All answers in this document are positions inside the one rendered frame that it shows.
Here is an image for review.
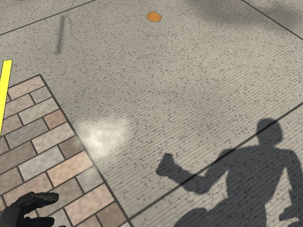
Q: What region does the robot left hand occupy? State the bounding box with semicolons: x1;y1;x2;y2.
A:
0;191;66;227

